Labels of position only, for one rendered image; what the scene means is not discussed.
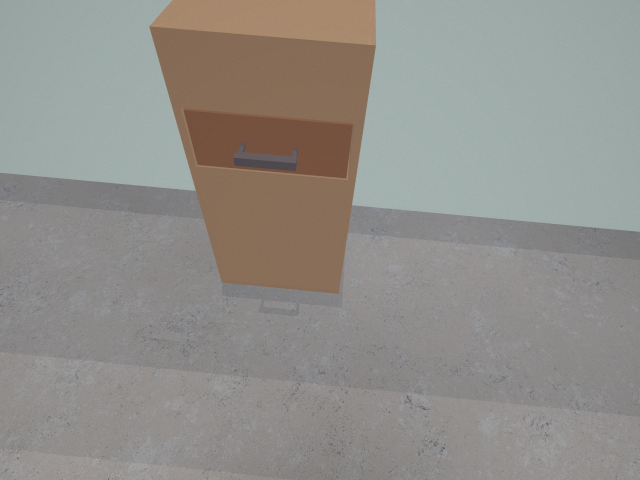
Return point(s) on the drawer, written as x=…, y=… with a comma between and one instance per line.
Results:
x=323, y=146

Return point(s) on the cabinet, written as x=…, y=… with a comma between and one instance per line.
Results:
x=307, y=59

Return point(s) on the handle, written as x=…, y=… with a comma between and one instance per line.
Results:
x=266, y=161

